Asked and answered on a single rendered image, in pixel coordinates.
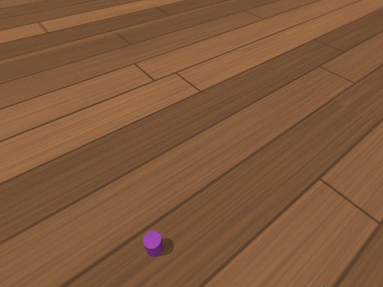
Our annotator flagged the can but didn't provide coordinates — can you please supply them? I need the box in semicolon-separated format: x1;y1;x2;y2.
143;230;163;257

